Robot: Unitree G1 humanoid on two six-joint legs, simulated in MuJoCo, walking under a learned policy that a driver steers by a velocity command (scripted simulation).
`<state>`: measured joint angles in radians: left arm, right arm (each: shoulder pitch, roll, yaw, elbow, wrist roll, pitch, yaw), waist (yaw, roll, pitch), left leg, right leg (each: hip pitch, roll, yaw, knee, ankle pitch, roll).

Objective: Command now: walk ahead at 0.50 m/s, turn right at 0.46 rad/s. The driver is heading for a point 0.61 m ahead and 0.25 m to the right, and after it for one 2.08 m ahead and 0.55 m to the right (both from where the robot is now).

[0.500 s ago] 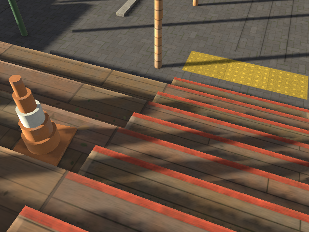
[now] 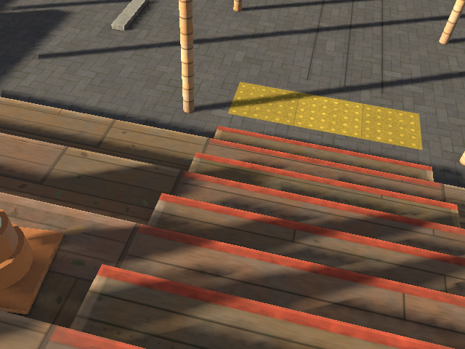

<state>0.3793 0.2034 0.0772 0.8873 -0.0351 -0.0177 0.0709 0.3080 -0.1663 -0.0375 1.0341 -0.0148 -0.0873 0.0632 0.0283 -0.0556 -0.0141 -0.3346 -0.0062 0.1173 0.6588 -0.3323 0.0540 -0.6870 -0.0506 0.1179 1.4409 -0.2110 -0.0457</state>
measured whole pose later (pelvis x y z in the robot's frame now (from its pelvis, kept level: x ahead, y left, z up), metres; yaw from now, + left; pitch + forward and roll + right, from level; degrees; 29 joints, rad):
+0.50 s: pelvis +0.22 -0.08 -0.15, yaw -16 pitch +2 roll +1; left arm 0.06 0.23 0.07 0.73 -0.02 -0.03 -0.07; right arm 0.42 -0.24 -0.06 1.00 0.02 -0.08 -0.02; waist -0.09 0.01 0.05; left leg -0.37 0.15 0.07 1.76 -0.83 -0.06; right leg -0.46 0.04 -0.02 0.63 -0.22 -0.10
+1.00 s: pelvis +0.49 -0.11 -0.25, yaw -33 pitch +2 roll -4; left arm 0.42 0.21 0.05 0.80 -0.02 0.00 0.08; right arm 0.15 -0.26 -0.08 0.69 -0.01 -0.09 0.05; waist 0.05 0.07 -0.08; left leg -0.37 0.06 -0.11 0.37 0.23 0.01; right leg -0.32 0.20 0.22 1.23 -0.88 -0.03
